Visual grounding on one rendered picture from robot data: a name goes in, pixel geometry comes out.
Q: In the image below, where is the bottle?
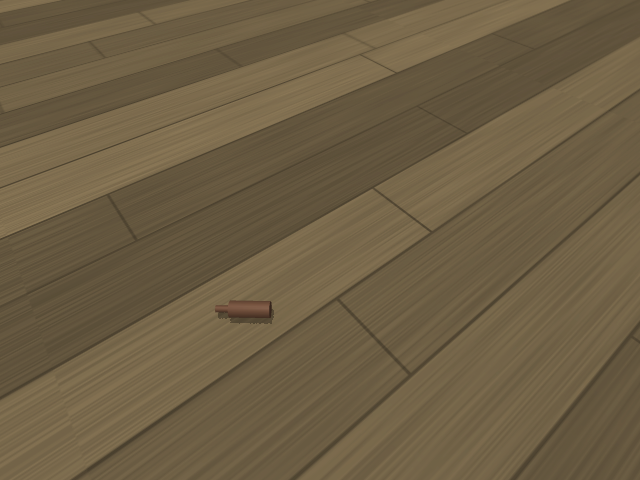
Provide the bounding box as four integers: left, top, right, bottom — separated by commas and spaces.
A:
215, 301, 272, 318

